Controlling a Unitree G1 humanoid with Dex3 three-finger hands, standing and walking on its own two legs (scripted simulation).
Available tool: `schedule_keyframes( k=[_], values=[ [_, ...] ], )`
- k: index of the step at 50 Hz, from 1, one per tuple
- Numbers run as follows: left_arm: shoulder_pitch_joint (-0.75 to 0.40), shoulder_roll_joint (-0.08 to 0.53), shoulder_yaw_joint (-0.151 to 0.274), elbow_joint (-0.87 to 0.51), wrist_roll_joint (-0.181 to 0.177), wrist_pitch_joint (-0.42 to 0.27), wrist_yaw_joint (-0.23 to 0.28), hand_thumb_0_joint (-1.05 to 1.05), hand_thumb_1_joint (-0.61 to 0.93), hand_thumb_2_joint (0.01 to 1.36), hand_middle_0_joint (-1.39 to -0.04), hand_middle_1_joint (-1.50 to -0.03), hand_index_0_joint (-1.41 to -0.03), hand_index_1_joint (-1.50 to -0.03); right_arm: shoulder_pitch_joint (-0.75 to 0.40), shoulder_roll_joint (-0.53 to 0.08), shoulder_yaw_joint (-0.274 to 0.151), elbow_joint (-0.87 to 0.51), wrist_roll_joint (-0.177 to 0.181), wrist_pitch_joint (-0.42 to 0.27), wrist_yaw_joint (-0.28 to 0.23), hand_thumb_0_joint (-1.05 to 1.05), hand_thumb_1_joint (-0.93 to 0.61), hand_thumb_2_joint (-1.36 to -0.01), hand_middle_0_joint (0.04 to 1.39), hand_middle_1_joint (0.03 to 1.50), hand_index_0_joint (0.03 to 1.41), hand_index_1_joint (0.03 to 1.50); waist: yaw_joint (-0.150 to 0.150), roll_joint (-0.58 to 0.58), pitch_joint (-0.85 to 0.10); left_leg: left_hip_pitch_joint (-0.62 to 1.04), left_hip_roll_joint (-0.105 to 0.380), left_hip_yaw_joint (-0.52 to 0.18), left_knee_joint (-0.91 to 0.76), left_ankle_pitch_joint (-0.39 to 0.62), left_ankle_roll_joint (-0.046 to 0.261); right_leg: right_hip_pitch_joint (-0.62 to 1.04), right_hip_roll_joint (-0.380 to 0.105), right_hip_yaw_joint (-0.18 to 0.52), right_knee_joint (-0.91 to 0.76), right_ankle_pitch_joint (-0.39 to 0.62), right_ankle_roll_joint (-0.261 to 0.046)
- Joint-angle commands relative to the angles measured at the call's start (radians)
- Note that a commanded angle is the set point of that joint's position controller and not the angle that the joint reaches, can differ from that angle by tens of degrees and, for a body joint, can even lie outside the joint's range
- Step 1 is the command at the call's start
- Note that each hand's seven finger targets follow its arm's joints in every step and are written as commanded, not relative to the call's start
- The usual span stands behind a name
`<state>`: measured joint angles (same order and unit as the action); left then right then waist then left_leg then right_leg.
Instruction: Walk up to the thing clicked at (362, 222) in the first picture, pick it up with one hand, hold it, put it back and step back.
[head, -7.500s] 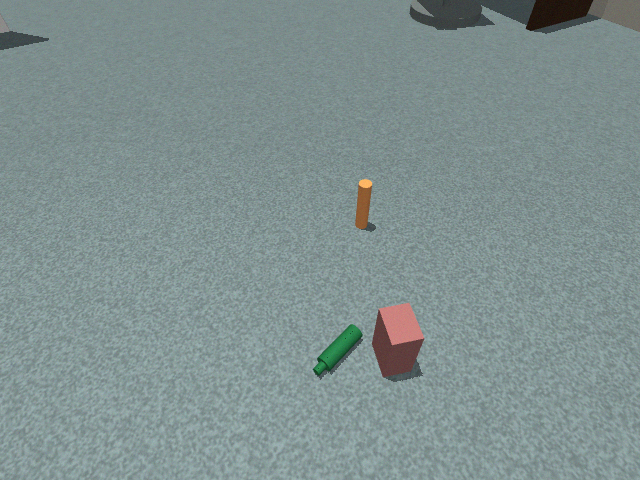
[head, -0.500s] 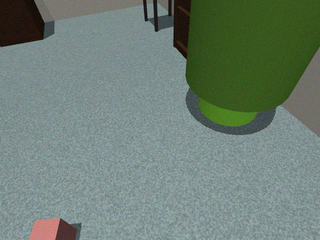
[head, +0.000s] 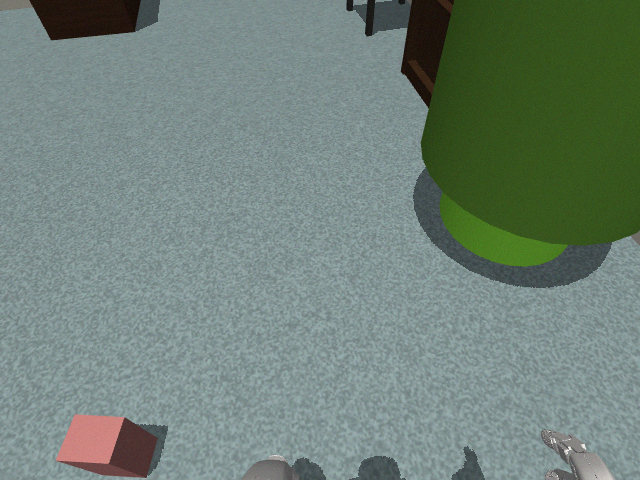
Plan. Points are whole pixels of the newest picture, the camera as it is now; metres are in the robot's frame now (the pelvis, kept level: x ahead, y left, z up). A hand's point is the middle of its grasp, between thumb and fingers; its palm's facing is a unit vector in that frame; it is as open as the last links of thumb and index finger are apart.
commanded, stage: walk up
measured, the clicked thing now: out of the picture +0.36 +1.17 -0.63
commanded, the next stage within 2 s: stand in 1.08 s
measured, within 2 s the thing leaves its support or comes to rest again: neither
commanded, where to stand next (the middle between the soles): +0.05 +0.02 m, yaw +7 degrees
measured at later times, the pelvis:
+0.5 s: pelvis +0.00 +0.01 +0.00, yaw +7 degrees
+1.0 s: pelvis -0.01 +0.00 +0.03, yaw +9 degrees
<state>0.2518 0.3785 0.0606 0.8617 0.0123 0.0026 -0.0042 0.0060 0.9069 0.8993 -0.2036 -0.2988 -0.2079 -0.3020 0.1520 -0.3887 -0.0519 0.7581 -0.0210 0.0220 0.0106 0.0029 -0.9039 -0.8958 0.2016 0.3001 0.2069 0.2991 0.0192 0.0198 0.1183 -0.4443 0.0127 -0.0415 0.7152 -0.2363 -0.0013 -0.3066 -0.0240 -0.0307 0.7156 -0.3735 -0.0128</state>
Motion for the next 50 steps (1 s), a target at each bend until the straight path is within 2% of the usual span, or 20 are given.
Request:
schedule_keyframes(
  k=[1, 4, 8, 10, 12, 13, 14, 15, 16, 18, 21, 23, 25, 26, 27, 28, 29, 31, 42, 50],
  values=[
    [0.008, 0.395, 0.103, -0.101, 0.038, -0.033, 0.026, 0.0, 0.9, 0.9, -0.2, -0.3, -0.2, -0.3, -0.012, -0.193, -0.08, -0.093, 0.0, 0.019, -0.027, 0.0, -0.9, -0.9, 0.2, 0.3, 0.2, 0.3, 0.017, -0.238, -0.022, -0.119, -0.087, -0.119, 0.455, -0.398, 0.008, -0.108, -0.489, 0.634, -0.453, 0.119, -0.317],
    [-0.059, 0.272, 0.076, -0.101, 0.022, -0.048, 0.037, 0.0, 0.9, 0.9, -0.2, -0.3, -0.2, -0.3, 0.08, -0.194, -0.086, -0.042, 0.017, 0.011, -0.018, 0.0, -0.9, -0.9, 0.2, 0.3, 0.2, 0.3, -0.041, -0.099, -0.066, -0.133, -0.07, -0.107, 0.523, -0.26, 0.0, 0.057, -0.292, 0.255, -0.26, 0.548, -0.237],
    [0.047, 0.27, 0.071, -0.093, 0.029, -0.05, 0.036, 0.0, 0.9, 0.9, -0.2, -0.3, -0.2, -0.3, 0.005, -0.178, -0.066, -0.05, 0.015, -0.009, -0.007, 0.0, -0.9, -0.9, 0.2, 0.3, 0.2, 0.3, 0.048, -0.205, -0.144, -0.155, -0.027, -0.006, 0.239, -0.278, -0.007, 0.322, -0.261, 0.173, -0.158, 0.679, -0.21],
    [0.067, 0.296, 0.077, -0.1, 0.025, -0.044, 0.035, 0.0, 0.9, 0.9, -0.2, -0.3, -0.2, -0.3, -0.018, -0.173, -0.064, -0.055, 0.01, -0.018, -0.005, 0.0, -0.9, -0.9, 0.2, 0.3, 0.2, 0.3, 0.057, -0.228, -0.158, -0.069, -0.015, 0.019, 0.076, -0.28, 0.008, 0.308, -0.273, 0.158, -0.102, 0.746, -0.208],
    [0.024, 0.296, 0.068, -0.113, 0.007, -0.031, 0.03, 0.0, 0.9, 0.9, -0.2, -0.3, -0.2, -0.3, 0.057, -0.154, -0.064, -0.018, 0.008, -0.034, -0.007, 0.0, -0.9, -0.9, 0.2, 0.3, 0.2, 0.3, 0.012, -0.229, -0.185, 0.085, -0.054, 0.077, -0.138, -0.115, 0.027, 0.244, -0.221, 0.089, -0.004, 0.747, -0.166],
    [-0.01, 0.281, 0.06, -0.119, -0.007, -0.025, 0.027, 0.0, 0.9, 0.9, -0.2, -0.3, -0.2, -0.3, 0.122, -0.163, -0.068, 0.014, 0.005, -0.043, -0.01, 0.0, -0.9, -0.9, 0.2, 0.3, 0.2, 0.3, -0.022, -0.189, -0.202, 0.207, -0.07, 0.095, -0.248, 0.058, 0.036, 0.176, -0.197, 0.054, 0.071, 0.677, -0.128],
    [0.0, 0.228, 0.044, -0.128, -0.01, -0.021, 0.025, 0.0, 0.9, 0.9, -0.2, -0.3, -0.2, -0.3, 0.152, -0.213, -0.083, 0.029, -0.002, -0.053, -0.016, 0.0, -0.9, -0.9, 0.2, 0.3, 0.2, 0.3, -0.04, -0.085, -0.239, 0.369, 0.002, -0.032, -0.247, 0.203, 0.079, 0.028, -0.156, 0.024, 0.199, 0.514, -0.077],
    [0.0, 0.151, 0.022, -0.153, -0.02, -0.018, 0.02, 0.0, 0.9, 0.9, -0.2, -0.3, -0.2, -0.3, 0.132, -0.312, -0.099, 0.001, -0.008, -0.065, -0.021, 0.0, -0.9, -0.9, 0.2, 0.3, 0.2, 0.3, -0.029, 0.184, -0.255, 0.458, 0.254, -0.423, -0.246, 0.427, 0.182, -0.212, -0.015, -0.018, 0.309, 0.036, 0.004],
    [-0.064, 0.215, 0.041, -0.128, -0.016, -0.003, 0.037, 0.0, 0.9, 0.9, -0.2, -0.3, -0.2, -0.3, 0.142, -0.347, -0.1, 0.008, 0.014, -0.064, -0.022, 0.0, -0.9, -0.9, 0.2, 0.3, 0.2, 0.3, -0.069, 0.162, -0.26, 0.309, 0.364, -0.524, -0.254, 0.47, 0.326, -0.118, -0.026, 0.089, 0.334, -0.31, -0.001],
    [-0.044, 0.217, 0.04, -0.093, -0.019, -0.003, 0.032, 0.0, 0.9, 0.9, -0.2, -0.3, -0.2, -0.3, 0.052, -0.266, -0.067, 0.006, 0.026, -0.061, -0.033, 0.0, -0.9, -0.9, 0.2, 0.3, 0.2, 0.3, -0.011, 0.067, -0.199, 0.306, 0.261, -0.309, -0.182, 0.52, 0.277, -0.129, -0.043, 0.11, 0.314, -0.254, -0.012],
    [-0.005, 0.207, 0.034, -0.04, -0.019, -0.018, 0.026, 0.0, 0.9, 0.9, -0.2, -0.3, -0.2, -0.3, -0.003, -0.253, -0.045, 0.025, 0.022, -0.059, -0.038, 0.0, -0.9, -0.9, 0.2, 0.3, 0.2, 0.3, 0.009, 0.155, -0.151, 0.183, 0.2, -0.212, -0.146, 0.558, 0.199, 0.004, -0.034, 0.035, 0.073, -0.104, -0.008],
    [0.012, 0.193, 0.033, -0.009, -0.011, -0.031, 0.026, 0.0, 0.9, 0.9, -0.2, -0.3, -0.2, -0.3, -0.019, -0.233, -0.032, 0.034, 0.028, -0.043, -0.031, 0.0, -0.9, -0.9, 0.2, 0.3, 0.2, 0.3, 0.023, 0.123, -0.168, 0.149, 0.141, -0.16, -0.077, 0.467, 0.133, 0.15, -0.006, 0.012, -0.186, 0.136, -0.017],
    [-0.015, 0.273, 0.042, -0.004, 0.008, -0.048, 0.032, 0.0, 0.9, 0.9, -0.2, -0.3, -0.2, -0.3, -0.004, -0.165, -0.009, 0.039, 0.045, -0.039, -0.025, 0.0, -0.9, -0.9, 0.2, 0.3, 0.2, 0.3, 0.008, -0.023, -0.192, 0.057, 0.055, -0.106, 0.012, 0.259, 0.047, 0.231, -0.18, 0.248, -0.248, 0.388, -0.091],
    [-0.071, 0.307, 0.04, -0.004, -0.004, -0.046, 0.026, 0.0, 0.9, 0.9, -0.2, -0.3, -0.2, -0.3, -0.003, -0.171, -0.017, 0.059, 0.045, -0.03, -0.029, 0.0, -0.9, -0.9, 0.2, 0.3, 0.2, 0.3, -0.014, -0.072, -0.177, 0.146, -0.017, -0.04, 0.046, -0.041, 0.032, 0.071, -0.293, 0.313, -0.273, 0.374, -0.191],
    [-0.158, 0.305, 0.033, -0.022, -0.002, -0.046, 0.02, 0.0, 0.9, 0.9, -0.2, -0.3, -0.2, -0.3, 0.033, -0.183, -0.027, 0.094, 0.034, -0.024, -0.029, 0.0, -0.9, -0.9, 0.2, 0.3, 0.2, 0.3, -0.053, -0.109, -0.135, 0.224, -0.003, -0.02, 0.047, -0.172, 0.026, -0.029, -0.302, 0.32, -0.259, 0.341, -0.196],
    [-0.178, 0.271, 0.022, -0.018, -0.002, -0.043, 0.018, 0.0, 0.9, 0.9, -0.2, -0.3, -0.2, -0.3, 0.035, -0.177, -0.025, 0.111, 0.033, -0.028, -0.025, 0.0, -0.9, -0.9, 0.2, 0.3, 0.2, 0.3, -0.063, -0.088, -0.121, 0.238, 0.0, -0.041, -0.049, -0.105, 0.034, -0.038, -0.248, 0.246, -0.245, 0.299, -0.154],
    [-0.187, 0.261, 0.017, -0.005, -0.003, -0.036, 0.018, 0.0, 0.9, 0.9, -0.2, -0.3, -0.2, -0.3, 0.019, -0.19, -0.026, 0.121, 0.031, -0.033, -0.019, 0.0, -0.9, -0.9, 0.2, 0.3, 0.2, 0.3, -0.054, -0.077, -0.098, 0.237, 0.023, -0.085, -0.135, 0.001, 0.046, -0.053, -0.18, 0.178, -0.229, 0.225, -0.095],
    [-0.169, 0.227, 0.01, 0.029, -0.006, -0.026, 0.014, 0.0, 0.9, 0.9, -0.2, -0.3, -0.2, -0.3, -0.046, -0.214, -0.025, 0.127, 0.025, -0.043, -0.01, 0.0, -0.9, -0.9, 0.2, 0.3, 0.2, 0.3, -0.013, -0.043, -0.064, 0.14, 0.107, -0.205, -0.238, -0.008, 0.088, 0.005, -0.066, 0.084, -0.202, 0.046, -0.029],
    [-0.187, 0.208, -0.002, 0.134, -0.014, -0.038, 0.003, 0.0, 0.9, 0.9, -0.2, -0.3, -0.2, -0.3, -0.113, -0.193, 0.003, 0.219, 0.023, -0.052, -0.004, 0.0, -0.9, -0.9, 0.2, 0.3, 0.2, 0.3, -0.006, 0.034, -0.151, 0.198, 0.086, -0.144, -0.341, 0.064, 0.043, 0.17, -0.094, 0.079, -0.337, 0.159, -0.023],
    [-0.216, 0.206, -0.002, 0.183, -0.007, -0.041, 0.001, 0.0, 0.9, 0.9, -0.2, -0.3, -0.2, -0.3, -0.107, -0.183, 0.006, 0.273, 0.024, -0.041, 0.0, 0.0, -0.9, -0.9, 0.2, 0.3, 0.2, 0.3, -0.02, -0.007, -0.141, 0.224, 0.084, -0.135, -0.379, 0.042, 0.03, 0.178, -0.109, 0.089, -0.422, 0.105, -0.017]
  ],
)
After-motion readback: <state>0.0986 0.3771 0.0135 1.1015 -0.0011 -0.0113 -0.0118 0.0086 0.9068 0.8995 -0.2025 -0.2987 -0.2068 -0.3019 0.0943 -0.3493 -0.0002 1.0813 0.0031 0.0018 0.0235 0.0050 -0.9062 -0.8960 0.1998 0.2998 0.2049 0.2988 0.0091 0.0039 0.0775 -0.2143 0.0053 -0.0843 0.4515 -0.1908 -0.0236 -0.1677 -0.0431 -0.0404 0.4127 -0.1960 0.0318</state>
